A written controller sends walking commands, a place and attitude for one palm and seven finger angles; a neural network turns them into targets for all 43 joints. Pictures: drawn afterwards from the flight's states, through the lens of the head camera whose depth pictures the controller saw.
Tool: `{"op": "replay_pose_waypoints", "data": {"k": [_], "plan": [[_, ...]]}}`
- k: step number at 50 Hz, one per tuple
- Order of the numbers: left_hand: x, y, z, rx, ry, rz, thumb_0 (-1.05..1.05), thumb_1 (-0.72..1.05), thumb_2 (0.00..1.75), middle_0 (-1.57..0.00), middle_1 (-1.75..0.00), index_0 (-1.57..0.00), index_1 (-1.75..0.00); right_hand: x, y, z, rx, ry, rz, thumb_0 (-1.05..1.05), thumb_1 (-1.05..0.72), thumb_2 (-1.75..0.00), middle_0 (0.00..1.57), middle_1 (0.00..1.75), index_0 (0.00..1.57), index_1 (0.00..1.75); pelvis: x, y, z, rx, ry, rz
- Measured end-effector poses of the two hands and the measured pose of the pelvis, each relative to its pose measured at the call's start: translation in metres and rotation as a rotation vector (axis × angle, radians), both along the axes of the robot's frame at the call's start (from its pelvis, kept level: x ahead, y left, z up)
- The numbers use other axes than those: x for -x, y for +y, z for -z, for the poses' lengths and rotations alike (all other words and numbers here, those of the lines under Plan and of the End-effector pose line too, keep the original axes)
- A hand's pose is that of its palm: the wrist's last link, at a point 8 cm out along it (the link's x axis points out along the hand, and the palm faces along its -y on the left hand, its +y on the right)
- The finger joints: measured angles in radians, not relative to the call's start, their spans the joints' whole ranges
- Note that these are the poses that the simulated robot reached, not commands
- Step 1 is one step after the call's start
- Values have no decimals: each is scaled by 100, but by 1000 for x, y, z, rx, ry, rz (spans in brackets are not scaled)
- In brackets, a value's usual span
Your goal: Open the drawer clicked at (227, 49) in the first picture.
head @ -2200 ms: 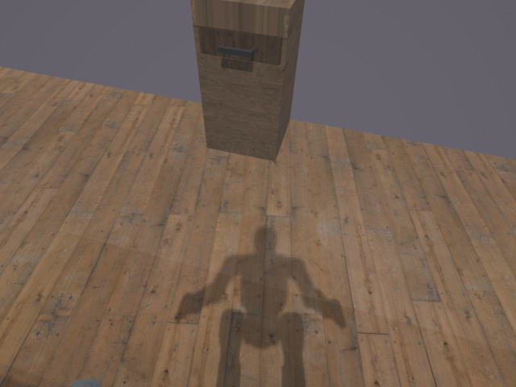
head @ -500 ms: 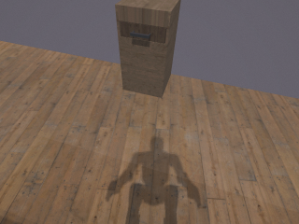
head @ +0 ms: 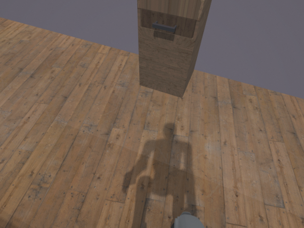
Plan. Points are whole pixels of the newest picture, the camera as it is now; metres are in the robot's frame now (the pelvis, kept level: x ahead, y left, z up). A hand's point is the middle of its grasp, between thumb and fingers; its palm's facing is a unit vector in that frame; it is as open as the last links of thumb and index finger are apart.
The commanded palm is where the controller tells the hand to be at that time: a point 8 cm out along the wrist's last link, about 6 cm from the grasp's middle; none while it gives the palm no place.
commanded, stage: walk to a spot facing it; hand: left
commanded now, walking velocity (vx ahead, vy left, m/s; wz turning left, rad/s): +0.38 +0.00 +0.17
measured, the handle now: (164, 25) +1.32 -0.09 -0.12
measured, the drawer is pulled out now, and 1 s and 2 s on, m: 0.00 0.00 0.00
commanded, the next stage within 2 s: turn to face it in 0.76 s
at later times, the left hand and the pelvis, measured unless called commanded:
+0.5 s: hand (95, 225) +0.16 +0.17 -0.19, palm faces +0.22 -0.96 -0.18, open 7.3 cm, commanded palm none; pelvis +0.25 +0.00 -0.01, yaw +9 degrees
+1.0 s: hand (101, 126) +0.52 +0.21 -0.17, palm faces +0.11 -0.97 -0.23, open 7.3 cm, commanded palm none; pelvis +0.47 +0.01 -0.01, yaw +7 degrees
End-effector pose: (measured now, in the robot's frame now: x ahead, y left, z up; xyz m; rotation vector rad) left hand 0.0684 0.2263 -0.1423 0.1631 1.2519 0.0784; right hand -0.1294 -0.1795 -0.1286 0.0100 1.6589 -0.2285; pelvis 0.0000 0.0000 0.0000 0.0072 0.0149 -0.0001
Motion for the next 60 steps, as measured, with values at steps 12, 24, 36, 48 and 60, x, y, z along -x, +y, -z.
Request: {"op": "replay_pose_waypoints", "data": {"k": [12,24,36,48,60], "plan": [[-125,-37,-3,-26,-152,-82,0,91,90,-20,-30,-20,-30,-213,-87,26,57,-160,-152,1,-91,-90,20,30,20,30,-119,-36,10,22,-28,-88],[-84,-8,13,-7,170,-278,0,93,90,-20,-30,-20,-30,-509,-53,-11,87,-563,-401,1,-92,-90,19,30,19,29,-234,-8,6,41,-33,-158],[-200,30,7,23,157,-291,1,91,90,-20,-30,-20,-30,-559,-7,-4,94,-467,-358,-1,-95,-90,20,30,20,30,-335,36,-1,4,-36,-174],[-407,39,-8,-54,-28,-167,1,93,90,-20,-30,-20,-30,-540,-23,20,37,-161,-212,0,-92,-90,20,30,20,30,-444,21,3,-26,-44,-135],[-493,12,-11,-76,-33,-95,1,93,90,-20,-30,-20,-30,-661,-47,27,56,-298,-159,1,-91,-90,20,30,20,30,-503,1,4,-12,-26,-38]]}}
